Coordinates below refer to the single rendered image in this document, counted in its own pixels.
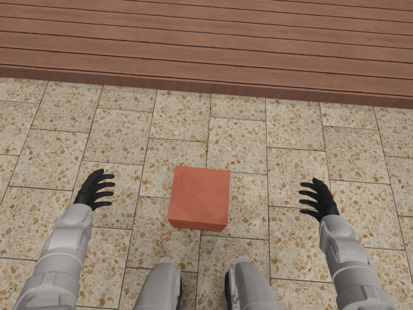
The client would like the robot right shin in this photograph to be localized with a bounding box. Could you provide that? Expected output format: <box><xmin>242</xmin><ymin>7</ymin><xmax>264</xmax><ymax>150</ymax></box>
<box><xmin>231</xmin><ymin>256</ymin><xmax>250</xmax><ymax>310</ymax></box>

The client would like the robot right hand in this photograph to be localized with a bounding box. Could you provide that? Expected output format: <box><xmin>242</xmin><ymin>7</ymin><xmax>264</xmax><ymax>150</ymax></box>
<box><xmin>299</xmin><ymin>178</ymin><xmax>340</xmax><ymax>224</ymax></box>

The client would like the robot left hand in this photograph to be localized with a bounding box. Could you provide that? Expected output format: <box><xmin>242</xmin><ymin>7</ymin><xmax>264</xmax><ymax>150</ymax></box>
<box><xmin>73</xmin><ymin>169</ymin><xmax>115</xmax><ymax>212</ymax></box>

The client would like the robot left forearm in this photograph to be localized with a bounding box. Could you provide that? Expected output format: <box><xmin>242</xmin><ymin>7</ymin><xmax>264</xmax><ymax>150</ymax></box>
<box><xmin>12</xmin><ymin>203</ymin><xmax>93</xmax><ymax>310</ymax></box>

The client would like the robot right forearm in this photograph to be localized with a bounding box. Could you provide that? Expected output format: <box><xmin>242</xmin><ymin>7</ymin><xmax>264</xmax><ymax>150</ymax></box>
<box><xmin>319</xmin><ymin>214</ymin><xmax>397</xmax><ymax>310</ymax></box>

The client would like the carton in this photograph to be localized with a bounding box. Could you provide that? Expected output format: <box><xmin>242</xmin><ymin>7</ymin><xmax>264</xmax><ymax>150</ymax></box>
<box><xmin>167</xmin><ymin>165</ymin><xmax>230</xmax><ymax>233</ymax></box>

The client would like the robot right thigh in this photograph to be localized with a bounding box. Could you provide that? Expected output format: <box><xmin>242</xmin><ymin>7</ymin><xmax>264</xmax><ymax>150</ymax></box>
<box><xmin>228</xmin><ymin>262</ymin><xmax>283</xmax><ymax>310</ymax></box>

